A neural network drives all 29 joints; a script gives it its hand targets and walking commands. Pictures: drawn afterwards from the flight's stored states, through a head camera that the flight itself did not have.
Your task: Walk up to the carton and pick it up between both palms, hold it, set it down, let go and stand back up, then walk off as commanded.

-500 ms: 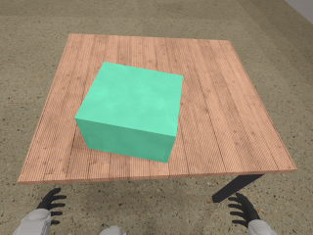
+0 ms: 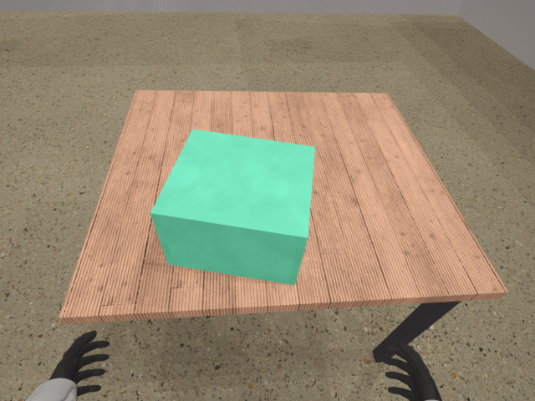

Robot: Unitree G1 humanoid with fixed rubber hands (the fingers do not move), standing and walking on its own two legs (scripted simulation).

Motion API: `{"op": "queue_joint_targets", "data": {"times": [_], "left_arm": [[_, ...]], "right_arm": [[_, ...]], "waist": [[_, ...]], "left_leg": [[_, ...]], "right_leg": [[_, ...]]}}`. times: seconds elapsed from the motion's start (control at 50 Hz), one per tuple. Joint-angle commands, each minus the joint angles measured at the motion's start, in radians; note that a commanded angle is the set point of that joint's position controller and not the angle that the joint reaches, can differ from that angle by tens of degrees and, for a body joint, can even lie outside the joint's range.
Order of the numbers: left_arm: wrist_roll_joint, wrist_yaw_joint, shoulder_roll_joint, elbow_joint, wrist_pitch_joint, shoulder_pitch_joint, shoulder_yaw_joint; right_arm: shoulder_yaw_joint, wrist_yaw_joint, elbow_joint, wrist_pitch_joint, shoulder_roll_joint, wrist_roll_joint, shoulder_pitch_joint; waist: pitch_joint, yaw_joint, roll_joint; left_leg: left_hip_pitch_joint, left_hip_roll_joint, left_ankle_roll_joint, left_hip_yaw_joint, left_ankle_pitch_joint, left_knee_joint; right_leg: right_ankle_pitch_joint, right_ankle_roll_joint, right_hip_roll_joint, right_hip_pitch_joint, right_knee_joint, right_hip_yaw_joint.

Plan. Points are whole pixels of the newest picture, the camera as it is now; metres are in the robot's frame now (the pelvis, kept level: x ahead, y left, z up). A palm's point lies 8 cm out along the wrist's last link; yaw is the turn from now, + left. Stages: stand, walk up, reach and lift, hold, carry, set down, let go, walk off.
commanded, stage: reach and lift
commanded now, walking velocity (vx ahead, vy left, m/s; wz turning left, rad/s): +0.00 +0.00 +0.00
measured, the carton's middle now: (242, 205) +0.49 +0.07 -0.05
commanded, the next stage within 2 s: none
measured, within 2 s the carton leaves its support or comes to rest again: neither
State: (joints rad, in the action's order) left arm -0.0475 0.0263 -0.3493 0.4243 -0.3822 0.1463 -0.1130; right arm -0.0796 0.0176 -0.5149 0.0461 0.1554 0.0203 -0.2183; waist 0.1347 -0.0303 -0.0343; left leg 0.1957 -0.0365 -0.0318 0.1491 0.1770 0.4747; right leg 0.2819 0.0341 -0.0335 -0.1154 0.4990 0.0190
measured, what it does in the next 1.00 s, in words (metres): stands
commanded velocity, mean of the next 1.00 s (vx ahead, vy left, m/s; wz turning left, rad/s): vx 0.00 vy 0.00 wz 0.00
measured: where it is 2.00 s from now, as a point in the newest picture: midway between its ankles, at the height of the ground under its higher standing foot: outside the picture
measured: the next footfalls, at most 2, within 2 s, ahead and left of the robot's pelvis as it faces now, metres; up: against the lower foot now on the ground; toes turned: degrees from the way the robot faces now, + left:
none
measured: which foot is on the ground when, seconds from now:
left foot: down 0.00-1.00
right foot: down 0.00-1.00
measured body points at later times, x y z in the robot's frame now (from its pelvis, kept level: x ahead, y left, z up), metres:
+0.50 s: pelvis +0.01 +0.01 +0.00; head +0.02 +0.03 +0.45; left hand +0.18 +0.30 -0.05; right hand +0.18 -0.21 -0.04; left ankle +0.06 +0.10 -0.74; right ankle +0.00 -0.14 -0.74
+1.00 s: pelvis +0.04 +0.00 +0.00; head +0.06 +0.03 +0.45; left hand +0.19 +0.30 -0.01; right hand +0.22 -0.17 -0.02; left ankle +0.06 +0.10 -0.74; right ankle +0.00 -0.14 -0.74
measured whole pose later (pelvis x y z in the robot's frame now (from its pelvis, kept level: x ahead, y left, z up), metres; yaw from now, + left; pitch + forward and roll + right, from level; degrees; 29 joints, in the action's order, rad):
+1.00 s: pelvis +0.04 +0.00 +0.00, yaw +2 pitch -5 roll -1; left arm -0.31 0.20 -0.53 0.24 0.20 0.35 -0.04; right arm 0.09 0.25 -0.24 -0.29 0.00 -0.18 -0.43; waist 0.12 -0.09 -0.04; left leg 0.18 -0.04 -0.01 0.09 0.25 0.50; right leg 0.30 0.02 -0.01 -0.03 0.41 0.00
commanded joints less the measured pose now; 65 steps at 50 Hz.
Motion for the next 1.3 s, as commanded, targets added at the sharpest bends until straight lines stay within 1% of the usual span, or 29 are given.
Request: {"op": "queue_joint_targets", "data": {"times": [0.0,0.02,0.06,0.16,0.18,0.26,0.28,0.32,0.36,0.38,0.4,0.42,0.46,0.54,0.62,0.66,0.7,0.74,0.78,0.82,0.84,0.92,1.0,1.04,1.06,1.12,1.14,1.2,1.28], "left_arm": [[-0.008,-0.006,-0.153,-0.161,0.071,-0.12,-0.048],[-0.003,-0.006,-0.16,-0.163,0.073,-0.114,-0.063],[-0.019,-0.012,-0.151,-0.178,0.093,-0.1,-0.033],[-0.045,0.007,-0.16,-0.164,0.144,-0.055,-0.048],[-0.058,0.009,-0.129,-0.167,0.161,-0.06,-0.02],[-0.079,0.037,-0.178,-0.159,0.223,-0.055,-0.049],[-0.084,0.026,-0.189,-0.204,0.247,-0.078,-0.042],[-0.101,0.033,-0.186,-0.168,0.277,-0.043,-0.03],[-0.118,0.05,-0.189,-0.141,0.304,-0.026,-0.034],[-0.118,0.048,-0.186,-0.158,0.316,-0.04,-0.005],[-0.141,0.046,-0.204,-0.189,0.35,-0.003,-0.008],[-0.132,0.034,-0.205,-0.226,0.38,-0.013,-0.025],[-0.189,0.05,-0.24,-0.183,0.403,0.0,-0.001],[-0.202,0.078,-0.26,-0.183,0.456,0.009,-0.012],[-0.195,0.1,-0.258,-0.197,0.487,0.093,-0.012],[-0.215,0.124,-0.301,-0.201,0.505,0.106,-0.032],[-0.223,0.122,-0.309,-0.225,0.539,0.105,-0.022],[-0.219,0.123,-0.325,-0.28,0.566,0.119,-0.026],[-0.24,0.139,-0.336,-0.305,0.588,0.144,-0.018],[-0.264,0.148,-0.342,-0.308,0.61,0.143,-0.02],[-0.26,0.167,-0.344,-0.281,0.607,0.15,-0.02],[-0.267,0.177,-0.379,-0.346,0.638,0.147,-0.023],[-0.277,0.183,-0.397,-0.329,0.656,0.163,-0.053],[-0.275,0.178,-0.407,-0.411,0.674,0.161,-0.04],[-0.279,0.182,-0.404,-0.396,0.67,0.182,-0.021],[-0.286,0.183,-0.396,-0.383,0.644,0.135,-0.012],[-0.277,0.177,-0.387,-0.363,0.635,0.157,-0.034],[-0.309,0.172,-0.4,-0.391,0.616,0.078,-0.008],[-0.321,0.152,-0.421,-0.445,0.602,0.007,0.024]], "right_arm": [[-0.059,0.009,0.174,-0.038,0.152,-0.008,0.049],[-0.041,0.007,0.194,-0.041,0.141,-0.022,0.079],[-0.06,-0.003,0.177,-0.037,0.167,-0.029,0.069],[-0.031,0.014,0.244,-0.044,0.115,-0.052,0.048],[-0.056,0.014,0.276,-0.045,0.14,-0.043,0.046],[-0.009,0.031,0.336,-0.063,0.1,-0.068,0.019],[-0.035,0.032,0.327,-0.063,0.094,-0.068,0.014],[-0.026,0.037,0.355,-0.079,0.1,-0.077,0.015],[-0.012,0.042,0.348,-0.086,0.079,-0.095,-0.017],[-0.048,0.047,0.316,-0.092,0.081,-0.087,0.002],[-0.04,0.049,0.392,-0.111,0.067,-0.102,-0.029],[-0.022,0.049,0.374,-0.127,0.062,-0.112,-0.039],[0.002,0.062,0.383,-0.139,0.025,-0.119,-0.012],[0.016,0.104,0.402,-0.179,-0.004,-0.133,-0.036],[0.019,0.118,0.342,-0.206,-0.015,-0.156,-0.101],[0.074,0.146,0.397,-0.23,-0.046,-0.168,-0.125],[0.048,0.154,0.41,-0.244,-0.04,-0.159,-0.141],[0.096,0.163,0.408,-0.27,-0.061,-0.179,-0.165],[0.081,0.18,0.397,-0.301,-0.07,-0.17,-0.195],[0.096,0.191,0.433,-0.329,-0.085,-0.184,-0.168],[0.124,0.212,0.409,-0.341,-0.087,-0.179,-0.189],[0.144,0.234,0.418,-0.381,-0.1,-0.187,-0.225],[0.168,0.248,0.471,-0.429,-0.106,-0.206,-0.216],[0.177,0.25,0.493,-0.43,-0.133,-0.216,-0.229],[0.176,0.249,0.507,-0.435,-0.122,-0.217,-0.251],[0.173,0.253,0.497,-0.41,-0.101,-0.219,-0.188],[0.154,0.246,0.452,-0.4,-0.102,-0.219,-0.203],[0.175,0.257,0.509,-0.362,-0.108,-0.207,-0.15],[0.151,0.254,0.57,-0.306,-0.099,-0.214,-0.096]], "waist": [[-0.159,0.019,0.101],[-0.162,-0.004,0.084],[-0.15,0.019,0.117],[-0.129,-0.012,0.097],[-0.12,0.014,0.078],[-0.096,-0.024,0.031],[-0.086,-0.018,0.11],[-0.082,-0.009,0.069],[-0.07,-0.023,0.08],[-0.074,0.002,0.107],[-0.104,-0.002,0.09],[-0.168,-0.024,0.143],[-0.115,-0.022,0.071],[-0.132,-0.025,0.076],[-0.097,-0.014,0.133],[-0.11,-0.035,0.093],[-0.13,-0.026,0.114],[-0.157,-0.053,0.153],[-0.14,-0.027,0.13],[-0.137,-0.053,0.126],[-0.095,-0.025,0.096],[-0.128,-0.032,0.156],[-0.155,-0.055,0.114],[-0.121,-0.07,0.151],[-0.142,-0.047,0.171],[-0.123,-0.041,0.16],[-0.103,-0.056,0.16],[-0.135,-0.035,0.132],[-0.135,-0.026,0.179]], "left_leg": [[-0.164,-0.025,0.043,-0.044,0.117,-0.126],[-0.177,-0.017,0.041,-0.028,0.081,-0.115],[-0.114,-0.045,0.043,-0.077,0.156,-0.177],[-0.103,-0.029,0.028,-0.061,0.17,-0.202],[-0.079,-0.052,0.029,-0.086,0.19,-0.224],[-0.155,-0.008,0.028,-0.059,0.141,-0.182],[-0.132,-0.014,0.033,-0.045,0.154,-0.199],[-0.142,-0.011,0.032,-0.075,0.141,-0.192],[-0.175,-0.013,0.034,-0.08,0.13,-0.193],[-0.136,-0.017,0.035,-0.094,0.158,-0.203],[-0.142,-0.025,0.041,-0.1,0.128,-0.187],[-0.142,-0.028,0.046,-0.101,0.099,-0.173],[-0.2,0.002,0.056,-0.096,0.014,-0.147],[-0.206,0.006,0.059,-0.091,-0.057,-0.112],[-0.252,-0.012,0.081,-0.121,-0.127,-0.09],[-0.251,0.009,0.064,-0.109,-0.191,-0.063],[-0.275,0.007,0.074,-0.107,-0.229,-0.053],[-0.277,0.009,0.079,-0.107,-0.284,-0.038],[-0.298,0.0,0.086,-0.124,-0.339,-0.011],[-0.281,-0.004,0.084,-0.128,-0.292,0.001],[-0.285,0.002,0.077,-0.128,-0.273,-0.001],[-0.32,0.002,0.087,-0.117,-0.323,0.024],[-0.282,-0.002,0.082,-0.137,-0.309,0.024],[-0.288,-0.001,0.093,-0.132,-0.317,0.028],[-0.316,0.002,0.094,-0.133,-0.333,0.032],[-0.314,-0.015,0.083,-0.151,-0.217,0.008],[-0.286,-0.02,0.089,-0.146,-0.227,0.005],[-0.279,-0.015,0.069,-0.146,-0.193,-0.004],[-0.248,-0.013,0.069,-0.142,-0.162,-0.027]], "right_leg": [[0.014,-0.054,0.028,-0.173,-0.135,-0.042],[0.018,-0.054,0.024,-0.184,-0.141,-0.031],[0.0,-0.046,0.051,-0.108,-0.129,-0.044],[0.023,-0.042,0.049,-0.088,-0.153,-0.018],[-0.021,-0.043,0.066,-0.065,-0.132,-0.03],[0.077,-0.054,0.03,-0.14,-0.196,0.004],[0.082,-0.052,0.03,-0.127,-0.183,-0.007],[0.056,-0.053,0.039,-0.124,-0.176,-0.01],[0.068,-0.056,0.031,-0.145,-0.192,0.008],[0.062,-0.052,0.048,-0.112,-0.182,-0.003],[0.014,-0.058,0.038,-0.122,-0.169,0.0],[0.007,-0.057,0.044,-0.106,-0.156,0.004],[0.025,-0.055,0.022,-0.186,-0.198,0.017],[0.0,-0.062,0.034,-0.171,-0.206,0.017],[-0.057,-0.064,0.044,-0.159,-0.202,0.003],[-0.09,-0.06,0.029,-0.152,-0.217,0.021],[-0.118,-0.058,0.044,-0.171,-0.205,0.008],[-0.136,-0.063,0.034,-0.155,-0.201,0.015],[-0.165,-0.055,0.041,-0.165,-0.197,0.008],[-0.133,-0.063,0.027,-0.171,-0.203,0.02],[-0.181,-0.054,0.023,-0.186,-0.212,0.023],[-0.223,-0.048,0.008,-0.205,-0.191,0.018],[-0.223,-0.05,0.011,-0.188,-0.182,0.021],[-0.226,-0.052,0.003,-0.2,-0.184,0.012],[-0.249,-0.057,0.004,-0.209,-0.179,0.013],[-0.078,-0.072,0.005,-0.236,-0.196,0.015],[-0.076,-0.086,0.009,-0.21,-0.194,0.013],[-0.11,-0.077,0.004,-0.199,-0.198,0.017],[-0.052,-0.086,0.002,-0.164,-0.199,0.028]]}}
